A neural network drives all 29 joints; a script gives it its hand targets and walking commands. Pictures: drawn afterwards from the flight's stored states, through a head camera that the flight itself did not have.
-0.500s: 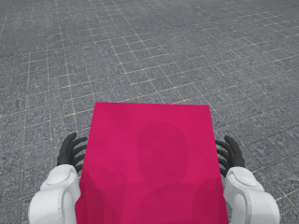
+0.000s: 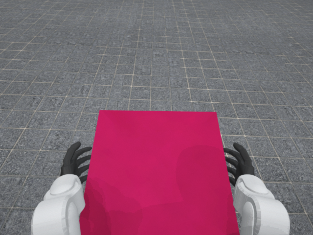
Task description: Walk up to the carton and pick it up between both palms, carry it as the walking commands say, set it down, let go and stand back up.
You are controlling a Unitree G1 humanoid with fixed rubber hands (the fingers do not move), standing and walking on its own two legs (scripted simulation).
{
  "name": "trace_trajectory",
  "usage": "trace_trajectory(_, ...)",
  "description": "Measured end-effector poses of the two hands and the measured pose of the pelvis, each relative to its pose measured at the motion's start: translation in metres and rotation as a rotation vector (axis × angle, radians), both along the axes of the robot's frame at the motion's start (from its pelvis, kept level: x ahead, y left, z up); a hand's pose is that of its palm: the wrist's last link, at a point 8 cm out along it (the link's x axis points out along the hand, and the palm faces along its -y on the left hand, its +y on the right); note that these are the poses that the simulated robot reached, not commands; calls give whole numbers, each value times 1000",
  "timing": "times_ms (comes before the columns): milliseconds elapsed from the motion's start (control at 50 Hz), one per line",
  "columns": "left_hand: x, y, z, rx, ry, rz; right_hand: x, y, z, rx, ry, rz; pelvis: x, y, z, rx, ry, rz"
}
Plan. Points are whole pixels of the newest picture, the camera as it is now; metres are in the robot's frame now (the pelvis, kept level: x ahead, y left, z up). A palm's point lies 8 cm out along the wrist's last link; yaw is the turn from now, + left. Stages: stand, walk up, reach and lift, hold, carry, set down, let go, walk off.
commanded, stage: carry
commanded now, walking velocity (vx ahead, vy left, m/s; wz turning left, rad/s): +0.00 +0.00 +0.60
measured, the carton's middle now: (157, 179) +0.28 +0.00 +0.01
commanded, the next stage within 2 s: none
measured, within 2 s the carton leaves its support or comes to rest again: neither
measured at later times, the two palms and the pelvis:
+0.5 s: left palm (38, 204) +0.18 +0.22 +0.11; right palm (218, 165) +0.27 -0.13 +0.10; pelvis -0.01 -0.01 +0.01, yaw +16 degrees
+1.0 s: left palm out of the picture +0.09 +0.33 +0.12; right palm (153, 166) +0.25 +0.01 +0.12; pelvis -0.03 +0.06 +0.02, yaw +27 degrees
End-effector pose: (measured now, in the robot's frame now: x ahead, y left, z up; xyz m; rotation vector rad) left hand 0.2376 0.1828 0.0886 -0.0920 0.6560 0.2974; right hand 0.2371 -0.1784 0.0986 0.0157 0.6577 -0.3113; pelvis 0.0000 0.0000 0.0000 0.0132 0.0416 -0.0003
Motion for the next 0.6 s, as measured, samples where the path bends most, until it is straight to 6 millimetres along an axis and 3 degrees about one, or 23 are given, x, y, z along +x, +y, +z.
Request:
trace_trajectory(180, -7, 22, 6, 22, 13, 58, 14, 23, -3, 24, 12, 60, -2, 8, 8, -21, 9, 72)
trace_trajectory(320, -18, 21, 17, 65, -27, 112, 22, 23, -6, 65, -29, 113, 0, -3, 2, -14, 10, 127)
trace_trajectory(420, -37, 24, 18, 73, 8, 165, 24, 29, -8, 80, 4, 166, -3, -12, 6, -12, -12, 210)
trace_trajectory(500, -59, 36, 20, 55, 20, 237, 29, 47, 2, 65, 14, 238, -6, -12, 14, 12, -15, 271)
trace_trajectory(600, -84, 64, 27, 52, -13, 329, 36, 84, 14, 52, -22, 331, -13, -1, 15, 23, -5, 349)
